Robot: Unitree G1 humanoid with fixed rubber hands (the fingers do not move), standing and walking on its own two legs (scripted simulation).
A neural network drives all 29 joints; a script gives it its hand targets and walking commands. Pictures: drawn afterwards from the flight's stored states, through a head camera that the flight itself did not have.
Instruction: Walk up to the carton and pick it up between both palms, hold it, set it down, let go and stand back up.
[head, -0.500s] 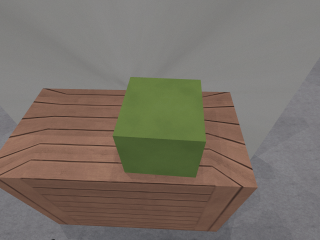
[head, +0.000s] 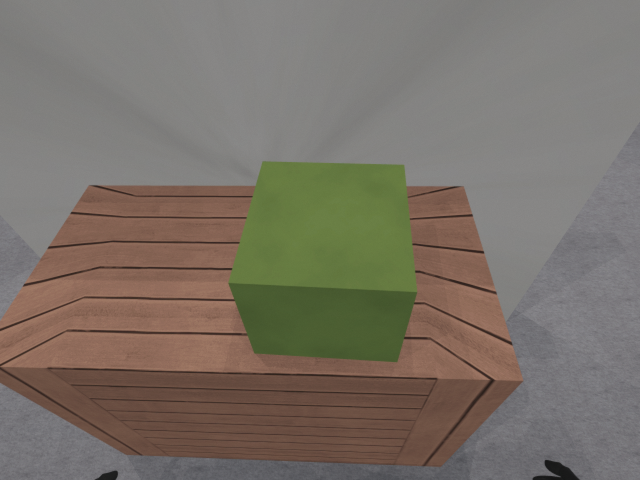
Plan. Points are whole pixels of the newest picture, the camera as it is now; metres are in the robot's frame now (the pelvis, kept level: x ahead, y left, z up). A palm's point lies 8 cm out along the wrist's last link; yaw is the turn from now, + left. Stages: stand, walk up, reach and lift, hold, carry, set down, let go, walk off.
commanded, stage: walk up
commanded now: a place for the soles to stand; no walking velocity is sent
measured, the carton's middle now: (328, 259) +0.46 +0.01 -0.04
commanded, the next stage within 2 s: none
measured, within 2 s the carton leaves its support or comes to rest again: neither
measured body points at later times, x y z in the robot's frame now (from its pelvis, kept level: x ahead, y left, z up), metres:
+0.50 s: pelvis -0.04 +0.03 -0.01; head +0.02 +0.02 +0.43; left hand +0.07 +0.37 -0.11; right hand +0.04 -0.31 -0.14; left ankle -0.07 +0.14 -0.72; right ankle +0.04 -0.13 -0.74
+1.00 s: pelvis -0.06 +0.08 +0.00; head -0.01 +0.10 +0.44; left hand +0.08 +0.39 -0.14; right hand -0.03 -0.24 -0.10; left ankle -0.09 +0.18 -0.75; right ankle -0.08 -0.06 -0.72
